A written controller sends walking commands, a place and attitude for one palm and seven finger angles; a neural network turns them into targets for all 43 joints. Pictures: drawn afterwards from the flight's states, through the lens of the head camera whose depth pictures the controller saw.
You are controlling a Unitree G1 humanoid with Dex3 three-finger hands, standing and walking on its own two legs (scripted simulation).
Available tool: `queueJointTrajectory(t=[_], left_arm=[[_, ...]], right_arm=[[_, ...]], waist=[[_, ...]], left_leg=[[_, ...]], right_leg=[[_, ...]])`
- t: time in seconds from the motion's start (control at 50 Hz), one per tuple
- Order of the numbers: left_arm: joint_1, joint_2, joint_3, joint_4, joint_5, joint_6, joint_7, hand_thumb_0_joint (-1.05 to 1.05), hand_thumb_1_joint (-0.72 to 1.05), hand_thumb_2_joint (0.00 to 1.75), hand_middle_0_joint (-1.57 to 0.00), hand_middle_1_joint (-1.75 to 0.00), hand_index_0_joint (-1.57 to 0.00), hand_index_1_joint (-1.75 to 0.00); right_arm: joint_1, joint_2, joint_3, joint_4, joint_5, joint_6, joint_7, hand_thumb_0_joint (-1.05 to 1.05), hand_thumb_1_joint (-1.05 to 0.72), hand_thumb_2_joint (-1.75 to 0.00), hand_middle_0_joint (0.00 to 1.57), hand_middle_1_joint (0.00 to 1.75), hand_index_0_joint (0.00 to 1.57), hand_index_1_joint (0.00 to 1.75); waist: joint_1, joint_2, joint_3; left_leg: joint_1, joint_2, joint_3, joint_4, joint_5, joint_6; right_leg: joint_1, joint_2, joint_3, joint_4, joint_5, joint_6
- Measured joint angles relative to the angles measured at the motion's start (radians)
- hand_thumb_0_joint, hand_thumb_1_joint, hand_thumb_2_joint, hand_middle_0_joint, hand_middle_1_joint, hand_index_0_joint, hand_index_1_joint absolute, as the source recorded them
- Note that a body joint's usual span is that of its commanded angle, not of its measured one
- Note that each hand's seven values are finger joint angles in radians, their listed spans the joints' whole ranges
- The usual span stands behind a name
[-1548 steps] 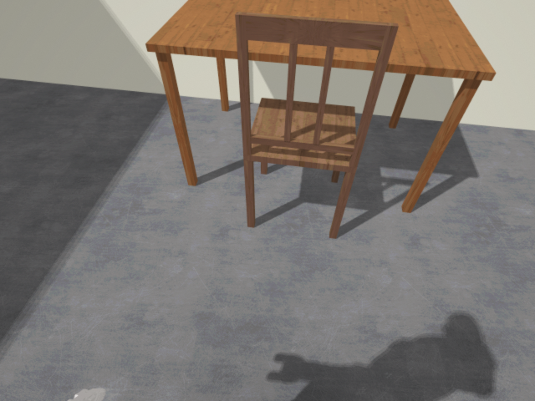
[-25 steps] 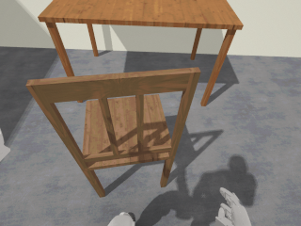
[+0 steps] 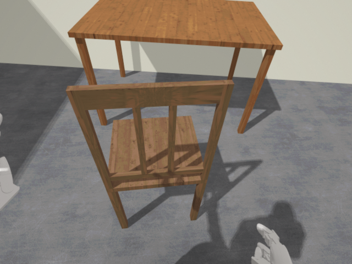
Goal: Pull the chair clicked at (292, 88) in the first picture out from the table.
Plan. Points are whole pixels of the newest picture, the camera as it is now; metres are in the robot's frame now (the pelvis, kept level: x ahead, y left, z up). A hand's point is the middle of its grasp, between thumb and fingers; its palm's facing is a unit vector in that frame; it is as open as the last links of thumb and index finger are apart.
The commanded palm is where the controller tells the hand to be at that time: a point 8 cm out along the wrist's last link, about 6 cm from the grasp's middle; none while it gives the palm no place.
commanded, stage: stop stepping back and stand still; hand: left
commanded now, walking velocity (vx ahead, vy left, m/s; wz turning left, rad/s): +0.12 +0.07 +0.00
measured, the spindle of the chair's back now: (140, 144) +0.49 +0.14 -0.07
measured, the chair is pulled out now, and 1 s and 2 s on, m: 0.54 0.54 0.54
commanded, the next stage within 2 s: let the arm hang, fingers relaxed in 0.28 s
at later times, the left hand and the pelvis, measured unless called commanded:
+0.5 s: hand (55, 215) +0.22 +0.28 +0.01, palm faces +0.23 -0.87 -0.43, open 7.4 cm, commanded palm none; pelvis +0.00 +0.02 -0.01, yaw +1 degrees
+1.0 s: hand out of the picture -0.04 +0.18 -0.17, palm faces +0.05 -0.97 -0.23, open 7.3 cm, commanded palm none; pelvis +0.01 +0.00 +0.00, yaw +1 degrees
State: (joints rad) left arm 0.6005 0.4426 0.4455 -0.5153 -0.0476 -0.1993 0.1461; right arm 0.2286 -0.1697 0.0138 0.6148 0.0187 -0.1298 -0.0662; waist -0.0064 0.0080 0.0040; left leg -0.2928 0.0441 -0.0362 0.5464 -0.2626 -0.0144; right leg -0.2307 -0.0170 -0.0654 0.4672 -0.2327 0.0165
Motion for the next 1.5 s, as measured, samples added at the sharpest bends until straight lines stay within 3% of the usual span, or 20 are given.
queueJointTrajectory(t=[0.18,0.26,0.38,0.42,0.46,0.52,0.58,0.64,0.68,0.72,0.88,1.06,1.28,1.5], left_arm=[[-0.063,-0.096,-0.075,0.069,0.012,0.042,0.020,0.01,0.89,0.90,-0.21,-0.30,-0.21,-0.30],[-0.070,-0.084,-0.075,0.059,0.013,0.031,0.017,0.01,0.89,0.90,-0.21,-0.30,-0.21,-0.30],[-0.034,-0.033,-0.028,0.067,0.020,0.001,0.015,0.01,0.89,0.90,-0.21,-0.30,-0.21,-0.30],[-0.109,-0.027,-0.078,0.196,0.055,0.012,-0.033,0.01,0.89,0.90,-0.21,-0.30,-0.21,-0.30],[-0.222,-0.067,-0.164,0.422,0.069,0.092,-0.083,0.00,0.90,0.90,-0.20,-0.30,-0.20,-0.30],[-0.335,-0.158,-0.275,0.793,0.079,0.206,-0.116,0.00,0.91,0.90,-0.19,-0.30,-0.20,-0.30],[-0.357,-0.233,-0.368,1.081,0.079,0.266,-0.132,0.00,0.91,0.90,-0.19,-0.30,-0.19,-0.29],[-0.325,-0.304,-0.436,1.280,0.067,0.279,-0.140,0.01,0.92,0.90,-0.19,-0.30,-0.19,-0.29],[-0.316,-0.302,-0.398,1.336,0.053,0.256,-0.109,-0.04,1.01,0.90,-0.20,-0.30,-0.20,-0.30],[-0.304,-0.275,-0.403,1.386,0.061,0.251,-0.117,-0.05,1.04,0.90,-0.21,-0.30,-0.21,-0.30],[-0.235,-0.231,-0.434,1.541,0.060,0.245,-0.129,-0.02,0.97,0.90,-0.20,-0.30,-0.20,-0.30],[-0.220,-0.272,-0.455,1.596,0.054,0.234,-0.125,0.00,0.92,0.90,-0.20,-0.30,-0.20,-0.30],[-0.272,-0.339,-0.457,1.579,0.055,0.221,-0.121,0.00,0.91,0.90,-0.20,-0.30,-0.20,-0.30],[-0.274,-0.328,-0.443,1.576,0.054,0.220,-0.119,0.01,0.92,0.90,-0.20,-0.30,-0.20,-0.30]], right_arm=[[0.021,-0.050,-0.009,0.057,-0.014,0.015,-0.017,0.01,-0.90,-0.89,0.20,0.30,0.21,0.30],[0.024,-0.059,-0.022,0.058,-0.012,0.015,-0.024,0.01,-0.91,-0.89,0.20,0.30,0.21,0.30],[0.047,-0.031,-0.027,0.028,0.000,-0.012,-0.025,0.01,-0.91,-0.89,0.20,0.30,0.20,0.30],[0.043,-0.045,-0.037,0.063,-0.017,-0.023,0.014,0.01,-0.91,-0.89,0.20,0.30,0.20,0.30],[0.016,-0.064,-0.035,0.122,-0.032,0.020,0.039,0.01,-0.91,-0.89,0.20,0.30,0.20,0.30],[-0.019,-0.062,-0.017,0.189,-0.046,0.084,0.057,0.01,-0.91,-0.89,0.20,0.30,0.20,0.30],[-0.021,-0.029,0.003,0.225,-0.048,0.112,0.065,0.01,-0.91,-0.89,0.20,0.30,0.20,0.30],[-0.003,0.000,0.014,0.260,-0.044,0.119,0.062,0.01,-0.91,-0.89,0.20,0.30,0.20,0.30],[0.018,0.008,-0.003,0.280,-0.038,0.118,0.046,0.00,-0.93,-0.89,0.20,0.30,0.21,0.30],[0.038,0.001,-0.010,0.305,-0.041,0.124,0.042,0.00,-0.94,-0.89,0.20,0.30,0.21,0.30],[0.102,-0.024,-0.021,0.382,-0.035,0.137,0.033,0.00,-0.92,-0.89,0.20,0.30,0.20,0.30],[0.128,0.008,-0.009,0.435,-0.032,0.135,0.035,0.01,-0.91,-0.89,0.20,0.30,0.20,0.30],[0.141,0.064,-0.007,0.463,-0.035,0.128,0.033,0.00,-0.91,-0.89,0.20,0.30,0.20,0.30],[0.147,0.069,-0.016,0.465,-0.035,0.124,0.025,0.00,-0.91,-0.89,0.20,0.30,0.20,0.30]], waist=[[0.015,0.027,-0.016],[-0.006,0.016,-0.005],[-0.031,-0.002,-0.010],[-0.019,0.016,-0.028],[-0.003,0.040,-0.038],[0.002,0.053,-0.026],[-0.007,0.020,0.005],[-0.011,-0.018,0.034],[-0.002,-0.035,0.048],[0.009,-0.039,0.053],[0.019,-0.004,0.054],[0.015,0.028,0.044],[0.006,0.018,0.029],[0.005,0.010,0.035]], left_leg=[[-0.030,-0.017,-0.028,0.085,-0.080,0.031],[-0.006,-0.022,-0.025,0.054,0.018,0.012],[0.024,-0.035,-0.009,-0.014,0.032,0.013],[-0.016,-0.047,-0.016,-0.001,0.036,0.017],[-0.047,-0.063,-0.020,0.018,0.033,0.023],[-0.057,-0.075,-0.021,0.033,0.026,0.028],[-0.037,-0.078,-0.014,0.032,0.021,0.026],[-0.015,-0.068,-0.012,0.024,0.018,0.021],[-0.011,-0.058,-0.024,0.018,0.020,0.015],[-0.007,-0.051,-0.034,0.009,0.024,0.009],[0.020,-0.043,-0.045,-0.028,0.038,0.001],[0.032,-0.039,-0.044,-0.034,0.038,-0.007],[0.028,-0.029,-0.050,-0.023,0.033,-0.018],[0.025,-0.022,-0.056,-0.023,0.034,-0.024]], right_leg=[[-0.015,0.006,0.006,0.044,0.007,-0.007],[-0.005,0.001,0.014,0.053,-0.001,0.002],[0.016,-0.013,0.029,-0.006,0.024,0.014],[-0.023,-0.026,0.019,0.019,0.014,0.013],[-0.055,-0.041,0.015,0.052,-0.003,0.022],[-0.072,-0.054,0.015,0.084,-0.020,0.029],[-0.065,-0.058,0.022,0.105,-0.035,0.025],[-0.043,-0.048,0.025,0.093,-0.034,0.022],[-0.029,-0.037,0.012,0.071,-0.025,0.016],[-0.015,-0.029,0.002,0.047,-0.015,0.010],[0.015,-0.020,-0.009,0.007,-0.002,0.000],[0.014,-0.017,-0.008,0.028,-0.015,-0.011],[0.005,-0.007,-0.013,0.049,-0.027,-0.024],[0.006,0.000,-0.019,0.045,-0.024,-0.031]])
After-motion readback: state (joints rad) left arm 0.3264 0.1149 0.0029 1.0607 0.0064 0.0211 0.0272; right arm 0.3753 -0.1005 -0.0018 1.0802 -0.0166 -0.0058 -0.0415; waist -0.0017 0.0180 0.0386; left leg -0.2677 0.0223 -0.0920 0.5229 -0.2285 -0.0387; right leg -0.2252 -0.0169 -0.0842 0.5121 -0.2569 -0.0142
